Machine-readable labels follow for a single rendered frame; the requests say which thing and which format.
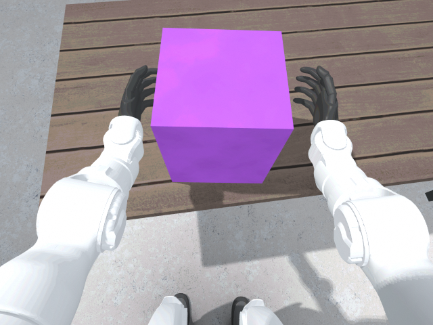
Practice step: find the left robot thigh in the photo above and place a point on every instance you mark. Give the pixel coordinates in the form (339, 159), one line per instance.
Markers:
(169, 314)

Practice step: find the table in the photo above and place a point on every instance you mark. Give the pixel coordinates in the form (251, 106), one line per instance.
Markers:
(378, 52)

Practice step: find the robot right hand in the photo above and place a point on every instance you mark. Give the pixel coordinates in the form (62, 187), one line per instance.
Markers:
(324, 105)

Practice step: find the right robot forearm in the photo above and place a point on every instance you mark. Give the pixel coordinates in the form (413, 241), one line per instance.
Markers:
(336, 173)

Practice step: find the robot right upper arm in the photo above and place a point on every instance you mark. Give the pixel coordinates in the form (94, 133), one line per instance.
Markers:
(386, 237)

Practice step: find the robot left hand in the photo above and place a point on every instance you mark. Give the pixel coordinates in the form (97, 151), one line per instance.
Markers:
(133, 103)

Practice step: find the robot left upper arm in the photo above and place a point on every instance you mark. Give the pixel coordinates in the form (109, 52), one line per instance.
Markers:
(44, 285)

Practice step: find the right robot thigh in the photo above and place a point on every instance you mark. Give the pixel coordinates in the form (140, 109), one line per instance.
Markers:
(258, 315)

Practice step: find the robot thigh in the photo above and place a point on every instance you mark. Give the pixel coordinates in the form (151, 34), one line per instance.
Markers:
(169, 314)
(258, 315)

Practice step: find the left robot forearm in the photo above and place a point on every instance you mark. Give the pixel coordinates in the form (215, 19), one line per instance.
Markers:
(118, 164)

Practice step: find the carton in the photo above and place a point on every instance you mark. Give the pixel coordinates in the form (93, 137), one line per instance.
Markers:
(222, 110)

